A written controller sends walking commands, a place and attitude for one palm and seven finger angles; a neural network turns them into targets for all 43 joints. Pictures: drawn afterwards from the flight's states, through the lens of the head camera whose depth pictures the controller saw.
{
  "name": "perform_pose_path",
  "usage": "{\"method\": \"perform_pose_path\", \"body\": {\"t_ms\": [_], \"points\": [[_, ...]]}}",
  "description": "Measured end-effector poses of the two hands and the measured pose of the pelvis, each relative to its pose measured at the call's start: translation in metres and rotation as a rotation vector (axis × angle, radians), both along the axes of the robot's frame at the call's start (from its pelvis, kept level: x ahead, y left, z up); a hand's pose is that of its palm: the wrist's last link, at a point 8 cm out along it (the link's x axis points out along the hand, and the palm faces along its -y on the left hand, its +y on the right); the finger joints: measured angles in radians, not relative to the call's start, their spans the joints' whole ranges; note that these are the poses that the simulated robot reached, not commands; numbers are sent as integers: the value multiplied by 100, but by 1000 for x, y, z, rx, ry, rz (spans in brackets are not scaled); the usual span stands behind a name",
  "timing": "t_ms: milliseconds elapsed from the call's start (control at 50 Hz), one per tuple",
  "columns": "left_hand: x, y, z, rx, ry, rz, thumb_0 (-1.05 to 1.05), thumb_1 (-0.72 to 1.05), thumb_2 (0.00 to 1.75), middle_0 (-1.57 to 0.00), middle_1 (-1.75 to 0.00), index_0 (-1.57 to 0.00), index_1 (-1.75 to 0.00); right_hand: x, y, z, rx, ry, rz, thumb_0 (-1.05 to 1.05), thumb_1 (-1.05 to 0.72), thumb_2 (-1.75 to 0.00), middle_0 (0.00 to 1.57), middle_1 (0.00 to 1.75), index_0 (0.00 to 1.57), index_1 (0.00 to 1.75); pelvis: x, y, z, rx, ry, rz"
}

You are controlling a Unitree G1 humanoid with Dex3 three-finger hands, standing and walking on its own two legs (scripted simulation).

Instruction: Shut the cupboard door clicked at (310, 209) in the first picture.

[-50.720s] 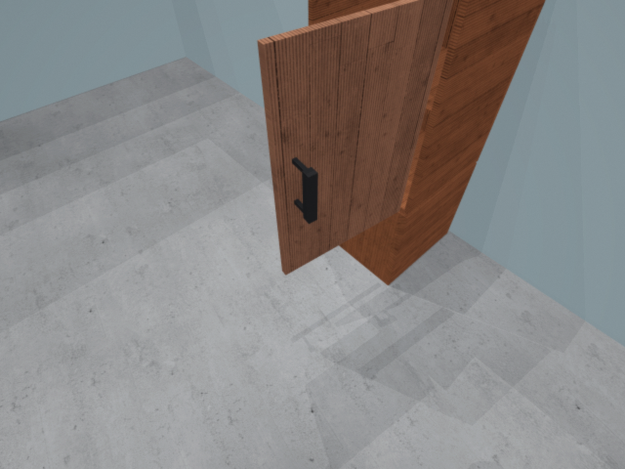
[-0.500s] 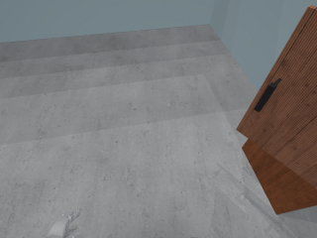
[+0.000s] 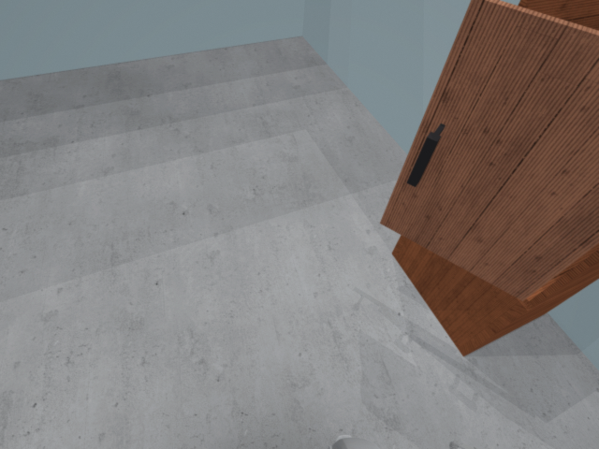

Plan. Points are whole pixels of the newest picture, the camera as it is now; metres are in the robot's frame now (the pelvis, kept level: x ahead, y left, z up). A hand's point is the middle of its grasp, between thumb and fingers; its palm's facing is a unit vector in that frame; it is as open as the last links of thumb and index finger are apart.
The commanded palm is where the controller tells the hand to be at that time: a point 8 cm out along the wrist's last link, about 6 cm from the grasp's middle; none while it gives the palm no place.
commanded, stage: turn to face it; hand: left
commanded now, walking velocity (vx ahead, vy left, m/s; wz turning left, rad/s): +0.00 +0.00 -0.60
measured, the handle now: (426, 155) +0.69 -0.22 -0.04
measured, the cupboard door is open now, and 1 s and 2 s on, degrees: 31 31 31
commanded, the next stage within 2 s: take the last steps up to it in 0.78 s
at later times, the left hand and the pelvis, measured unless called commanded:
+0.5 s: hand (206, 440) +0.15 +0.14 -0.14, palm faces -0.27 -0.92 -0.28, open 7.4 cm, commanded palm none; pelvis +0.00 -0.03 +0.01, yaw -16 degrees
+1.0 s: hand (231, 406) +0.20 +0.11 -0.16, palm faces -0.45 -0.86 -0.25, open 7.4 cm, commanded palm none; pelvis +0.02 -0.03 +0.00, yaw -28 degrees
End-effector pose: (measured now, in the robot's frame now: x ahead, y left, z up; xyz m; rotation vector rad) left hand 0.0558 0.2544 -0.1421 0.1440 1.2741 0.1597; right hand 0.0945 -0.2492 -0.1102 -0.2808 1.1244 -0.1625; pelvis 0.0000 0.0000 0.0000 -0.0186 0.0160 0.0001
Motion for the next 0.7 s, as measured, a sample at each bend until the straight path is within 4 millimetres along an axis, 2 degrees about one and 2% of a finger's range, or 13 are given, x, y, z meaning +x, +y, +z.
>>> {"method": "perform_pose_path", "body": {"t_ms": [80,160,240,300,360,440,540,700], "points": [[13,8,10,9,-3,-37,1,91,90,-20,-30,-20,-30,-21,1,5,0,32,-43,0,-90,-90,21,30,21,30,1,1,8,-15,-7,-51],[34,4,18,29,-16,-100,1,91,90,-20,-30,-20,-30,-45,-7,0,17,58,-114,0,-90,-90,21,30,21,30,1,-3,9,-19,-11,-105],[62,-14,23,58,-50,-185,1,91,90,-20,-30,-20,-30,-74,-23,-15,46,84,-198,0,-90,-90,21,30,21,30,0,-14,3,-9,-14,-161],[83,-31,23,91,-103,-247,1,91,90,-20,-30,-20,-30,-94,-41,-35,67,105,-259,0,-90,-90,21,30,21,30,0,-26,-9,11,-11,-198],[90,-46,29,103,-123,-283,1,91,90,-20,-30,-20,-30,-106,-52,-39,65,139,-305,0,-90,-90,21,30,21,30,-3,-30,-7,9,-13,-222],[94,-60,34,93,-106,-320,1,91,90,-20,-30,-21,-30,-109,-57,-28,65,123,-343,1,-90,-90,20,30,20,30,-2,-33,2,22,-8,-261],[100,-71,28,55,-88,-362,1,90,90,-20,-30,-21,-30,-106,-53,-16,61,86,-380,1,-90,-90,20,30,20,30,4,-31,6,26,-2,-305],[121,-61,1,0,-47,-400,1,90,90,-21,-30,-21,-30,-100,-26,-10,20,43,-425,0,-90,-90,20,30,20,30,21,-11,-4,6,13,-378]]}}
